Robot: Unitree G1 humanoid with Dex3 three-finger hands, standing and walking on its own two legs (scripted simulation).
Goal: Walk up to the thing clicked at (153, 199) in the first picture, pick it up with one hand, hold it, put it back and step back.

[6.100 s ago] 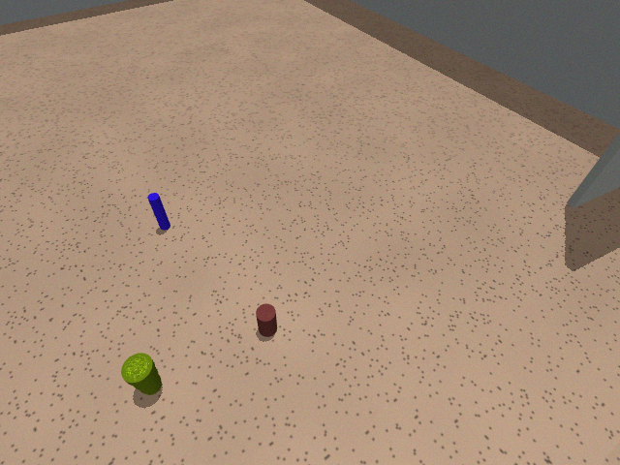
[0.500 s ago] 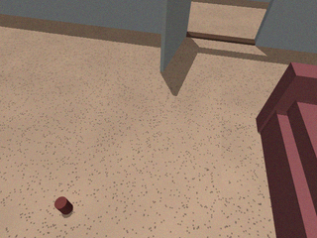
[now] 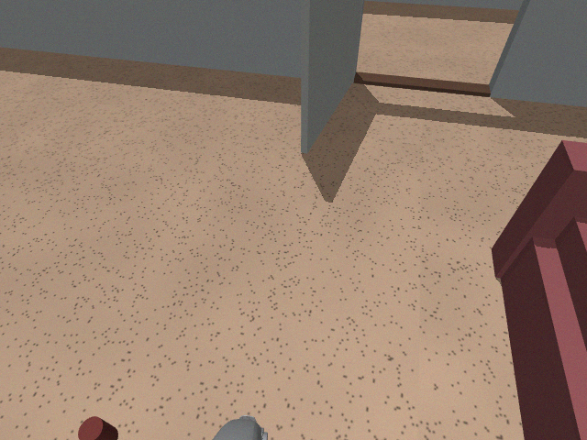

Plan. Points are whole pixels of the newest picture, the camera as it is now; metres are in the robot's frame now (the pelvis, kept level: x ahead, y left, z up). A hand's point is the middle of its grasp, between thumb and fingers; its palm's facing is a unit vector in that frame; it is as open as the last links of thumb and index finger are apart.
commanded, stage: walk up
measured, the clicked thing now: out of the picture +0.27 +1.27 -0.69
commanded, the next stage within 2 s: none
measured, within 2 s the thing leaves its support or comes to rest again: neither
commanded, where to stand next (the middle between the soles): +1.00 +0.05 m, yaw -1 degrees
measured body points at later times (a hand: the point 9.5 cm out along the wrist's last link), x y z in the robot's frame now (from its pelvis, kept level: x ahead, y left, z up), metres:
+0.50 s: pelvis +0.25 +0.03 +0.00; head +0.26 +0.03 +0.44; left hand +0.35 +0.35 -0.11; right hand +0.30 -0.30 -0.11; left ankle +0.21 +0.15 -0.74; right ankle +0.38 -0.12 -0.71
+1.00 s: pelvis +0.48 +0.05 -0.02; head +0.50 +0.06 +0.43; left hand +0.50 +0.38 -0.14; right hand +0.58 -0.28 -0.12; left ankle +0.59 +0.15 -0.74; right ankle +0.41 -0.11 -0.74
